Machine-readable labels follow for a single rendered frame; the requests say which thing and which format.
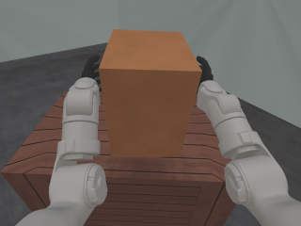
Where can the left robot hand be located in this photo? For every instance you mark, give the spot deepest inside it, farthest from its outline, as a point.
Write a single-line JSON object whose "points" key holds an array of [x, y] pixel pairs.
{"points": [[89, 69]]}

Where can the robot left forearm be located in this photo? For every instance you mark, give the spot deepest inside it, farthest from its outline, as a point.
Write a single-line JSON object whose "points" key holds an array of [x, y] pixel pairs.
{"points": [[80, 120]]}

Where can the pedestal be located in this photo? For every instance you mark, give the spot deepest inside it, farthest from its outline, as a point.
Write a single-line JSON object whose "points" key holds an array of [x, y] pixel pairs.
{"points": [[189, 190]]}

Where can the right robot hand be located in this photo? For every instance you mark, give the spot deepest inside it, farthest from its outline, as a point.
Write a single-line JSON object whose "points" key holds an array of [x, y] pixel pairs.
{"points": [[206, 74]]}

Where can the robot left upper arm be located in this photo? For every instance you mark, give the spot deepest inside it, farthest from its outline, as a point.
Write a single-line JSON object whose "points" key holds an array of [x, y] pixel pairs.
{"points": [[75, 191]]}

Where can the robot right upper arm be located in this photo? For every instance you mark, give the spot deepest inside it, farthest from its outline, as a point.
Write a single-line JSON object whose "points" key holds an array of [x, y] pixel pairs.
{"points": [[257, 182]]}

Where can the carton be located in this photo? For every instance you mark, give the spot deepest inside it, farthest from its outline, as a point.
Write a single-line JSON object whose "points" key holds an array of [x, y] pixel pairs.
{"points": [[149, 81]]}

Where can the robot right forearm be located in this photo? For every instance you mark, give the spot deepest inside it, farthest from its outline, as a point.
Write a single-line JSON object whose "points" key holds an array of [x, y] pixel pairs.
{"points": [[235, 136]]}

